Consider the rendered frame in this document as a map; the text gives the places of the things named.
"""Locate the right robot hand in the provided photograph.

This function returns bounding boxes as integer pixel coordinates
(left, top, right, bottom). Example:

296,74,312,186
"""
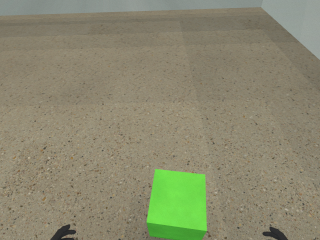
262,226,288,240

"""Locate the carton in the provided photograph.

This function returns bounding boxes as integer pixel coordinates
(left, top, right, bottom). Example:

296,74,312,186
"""
146,169,207,240

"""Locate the left robot hand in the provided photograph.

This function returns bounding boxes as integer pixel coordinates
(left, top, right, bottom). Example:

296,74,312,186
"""
50,224,76,240

